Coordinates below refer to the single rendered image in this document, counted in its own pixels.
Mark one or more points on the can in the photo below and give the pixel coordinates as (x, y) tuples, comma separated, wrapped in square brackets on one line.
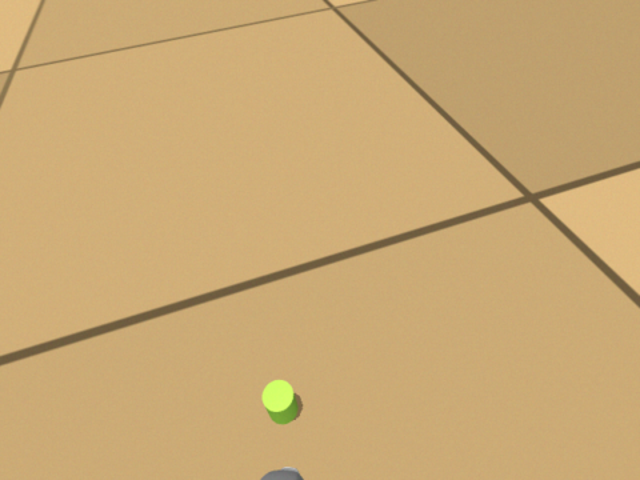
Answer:
[(279, 400)]

